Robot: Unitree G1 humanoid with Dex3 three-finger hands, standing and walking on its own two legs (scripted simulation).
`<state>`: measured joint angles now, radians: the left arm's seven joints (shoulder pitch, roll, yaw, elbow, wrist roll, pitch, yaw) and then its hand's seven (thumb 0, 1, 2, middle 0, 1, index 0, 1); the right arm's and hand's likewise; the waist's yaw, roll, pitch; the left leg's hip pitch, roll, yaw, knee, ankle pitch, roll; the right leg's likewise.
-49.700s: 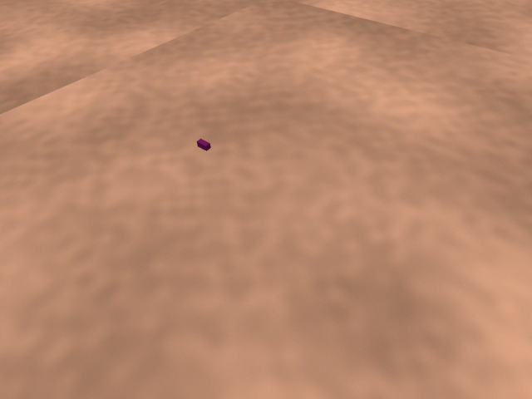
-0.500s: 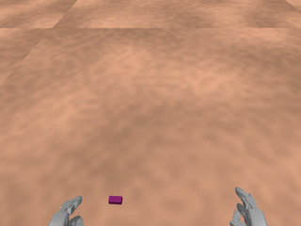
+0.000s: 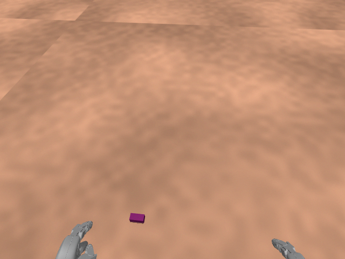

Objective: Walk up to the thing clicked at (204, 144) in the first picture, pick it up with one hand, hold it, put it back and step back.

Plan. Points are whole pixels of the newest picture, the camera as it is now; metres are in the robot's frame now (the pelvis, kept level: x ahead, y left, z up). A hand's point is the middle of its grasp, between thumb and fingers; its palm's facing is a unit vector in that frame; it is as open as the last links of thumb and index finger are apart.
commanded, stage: stand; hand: left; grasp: from above
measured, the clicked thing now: (137, 218) +0.45 +0.23 -0.72
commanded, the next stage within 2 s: none
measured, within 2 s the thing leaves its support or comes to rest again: neither
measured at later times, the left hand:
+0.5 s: hand out of the picture +0.04 +0.24 -0.12, palm faces +0.05 -0.95 -0.32, open 7.4 cm
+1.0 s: hand out of the picture +0.04 +0.25 -0.12, palm faces +0.03 -0.94 -0.33, open 7.4 cm
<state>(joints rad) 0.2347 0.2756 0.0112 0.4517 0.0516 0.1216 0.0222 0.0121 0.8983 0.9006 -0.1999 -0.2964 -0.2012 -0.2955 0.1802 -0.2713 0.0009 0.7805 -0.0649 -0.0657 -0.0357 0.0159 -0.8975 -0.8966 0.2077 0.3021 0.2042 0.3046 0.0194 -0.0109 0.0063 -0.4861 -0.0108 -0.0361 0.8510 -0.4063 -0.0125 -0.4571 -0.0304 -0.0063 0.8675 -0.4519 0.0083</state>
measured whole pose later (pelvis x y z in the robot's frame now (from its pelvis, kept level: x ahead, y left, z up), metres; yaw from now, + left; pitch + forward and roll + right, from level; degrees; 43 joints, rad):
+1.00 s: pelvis +0.00 +0.00 +0.05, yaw +1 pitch -4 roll +0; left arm 0.14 0.31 0.03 1.15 0.03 0.00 0.02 0.01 0.90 0.90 -0.20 -0.30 -0.20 -0.30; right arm 0.14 -0.31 -0.01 1.13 -0.02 0.01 -0.01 0.01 -0.90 -0.90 0.20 0.30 0.20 0.30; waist 0.01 0.02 0.08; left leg -0.14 0.00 -0.06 0.39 -0.18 -0.01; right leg -0.09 -0.02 -0.04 0.36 -0.20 0.02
